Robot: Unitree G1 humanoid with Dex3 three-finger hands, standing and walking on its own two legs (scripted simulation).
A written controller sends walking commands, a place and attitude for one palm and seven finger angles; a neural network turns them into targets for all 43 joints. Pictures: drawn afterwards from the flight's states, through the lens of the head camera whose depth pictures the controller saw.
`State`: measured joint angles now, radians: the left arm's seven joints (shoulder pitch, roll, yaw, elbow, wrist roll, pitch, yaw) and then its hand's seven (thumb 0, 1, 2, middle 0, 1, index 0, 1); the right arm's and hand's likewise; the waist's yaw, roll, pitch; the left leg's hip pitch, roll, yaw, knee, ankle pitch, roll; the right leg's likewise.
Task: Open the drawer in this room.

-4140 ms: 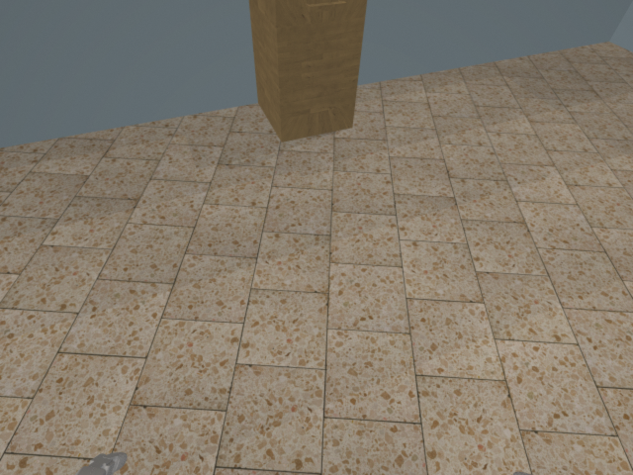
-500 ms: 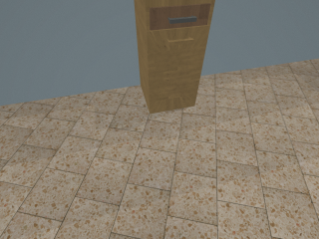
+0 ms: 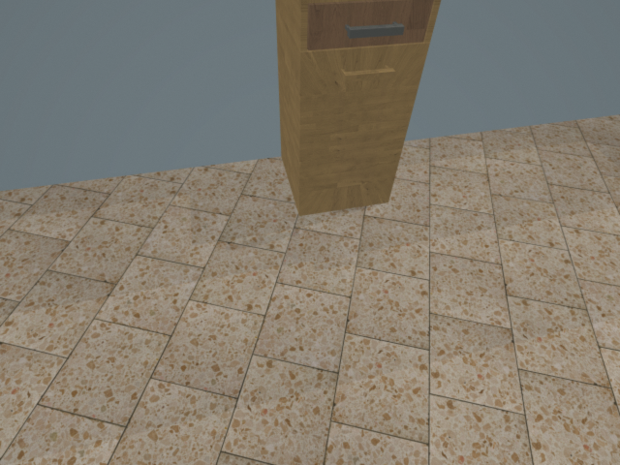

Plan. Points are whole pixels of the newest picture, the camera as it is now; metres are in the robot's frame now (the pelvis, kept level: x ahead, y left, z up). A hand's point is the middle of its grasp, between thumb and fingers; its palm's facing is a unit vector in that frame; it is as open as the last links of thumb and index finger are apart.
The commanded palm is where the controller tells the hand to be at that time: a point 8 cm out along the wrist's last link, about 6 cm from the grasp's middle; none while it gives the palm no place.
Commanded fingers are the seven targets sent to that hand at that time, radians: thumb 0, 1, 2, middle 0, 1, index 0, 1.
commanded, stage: look at it before walking up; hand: left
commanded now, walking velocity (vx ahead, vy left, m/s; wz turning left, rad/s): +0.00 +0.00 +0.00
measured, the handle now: (373, 28) +1.28 -0.09 +0.03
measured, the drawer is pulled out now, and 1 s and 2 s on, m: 0.00 0.00 0.00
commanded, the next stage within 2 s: walk to a spot facing it in 0.60 s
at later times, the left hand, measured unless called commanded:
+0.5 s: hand out of the picture +0.01 +0.15 -0.18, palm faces +0.02 -0.98 -0.18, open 7.3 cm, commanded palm none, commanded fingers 0.00 0.90 0.90 -0.20 -0.30 -0.20 -0.30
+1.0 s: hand out of the picture +0.01 +0.15 -0.19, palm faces -0.05 -0.98 -0.17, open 7.4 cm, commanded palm none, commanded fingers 0.00 0.90 0.90 -0.20 -0.30 -0.20 -0.30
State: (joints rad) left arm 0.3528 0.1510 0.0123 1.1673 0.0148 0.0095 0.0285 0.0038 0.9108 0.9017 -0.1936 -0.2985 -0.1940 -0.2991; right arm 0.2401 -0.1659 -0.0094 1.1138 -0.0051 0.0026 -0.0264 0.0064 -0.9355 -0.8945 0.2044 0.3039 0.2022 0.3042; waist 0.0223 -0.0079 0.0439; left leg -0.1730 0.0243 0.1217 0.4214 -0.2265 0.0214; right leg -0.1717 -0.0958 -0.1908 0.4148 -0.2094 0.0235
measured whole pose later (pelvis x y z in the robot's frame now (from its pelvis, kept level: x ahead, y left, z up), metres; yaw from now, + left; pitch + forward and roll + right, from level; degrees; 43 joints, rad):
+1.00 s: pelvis +0.01 -0.02 -0.01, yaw -7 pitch +0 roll +0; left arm 0.29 0.14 0.06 1.10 0.02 0.05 0.01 0.00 0.91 0.90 -0.20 -0.30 -0.20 -0.30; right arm 0.23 -0.14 -0.05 1.08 -0.01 0.02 -0.05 0.01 -0.91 -0.89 0.20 0.30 0.20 0.30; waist 0.01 -0.01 0.08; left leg -0.22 0.11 0.21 0.56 -0.32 -0.02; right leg -0.27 -0.03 -0.09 0.55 -0.27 -0.02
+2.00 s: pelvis +0.22 -0.06 +0.00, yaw -38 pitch -1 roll -2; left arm 0.30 0.27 0.10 1.02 0.03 0.01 -0.03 0.01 0.91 0.90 -0.19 -0.30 -0.19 -0.30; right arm 0.20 -0.15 -0.01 0.92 -0.02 -0.07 -0.01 0.01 -0.91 -0.89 0.21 0.30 0.20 0.30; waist 0.04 -0.04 0.07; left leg -0.22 0.06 0.16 0.51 -0.28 0.03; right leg -0.46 -0.01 0.00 1.22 -0.34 0.00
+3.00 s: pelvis +0.50 -0.39 -0.02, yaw -59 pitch +0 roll +0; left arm 0.49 0.15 0.03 1.14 0.02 -0.07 0.01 0.00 0.91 0.90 -0.19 -0.30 -0.19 -0.30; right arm 0.04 -0.17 -0.02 0.96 -0.02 -0.04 0.02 0.01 -0.91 -0.90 0.20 0.30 0.20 0.30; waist 0.08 -0.01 0.07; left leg -0.41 0.05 0.14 0.58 -0.16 0.01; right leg 0.03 0.06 -0.03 0.48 -0.47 -0.06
